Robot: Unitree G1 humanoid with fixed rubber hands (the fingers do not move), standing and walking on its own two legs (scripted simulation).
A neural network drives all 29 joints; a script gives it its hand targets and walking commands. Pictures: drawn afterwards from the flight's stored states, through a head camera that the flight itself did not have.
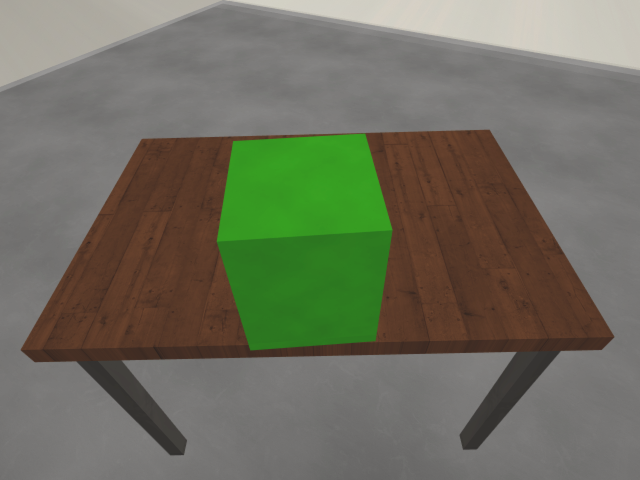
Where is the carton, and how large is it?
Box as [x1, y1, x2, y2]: [217, 134, 392, 349]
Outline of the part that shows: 365,134 233,141 217,243 250,349 375,340 392,230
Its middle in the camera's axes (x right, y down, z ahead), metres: -0.02 +0.01 +0.60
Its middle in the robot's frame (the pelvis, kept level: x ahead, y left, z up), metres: +0.46 +0.03 +0.03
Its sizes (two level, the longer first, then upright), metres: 0.210 0.200 0.250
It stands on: a table, 0.68 m high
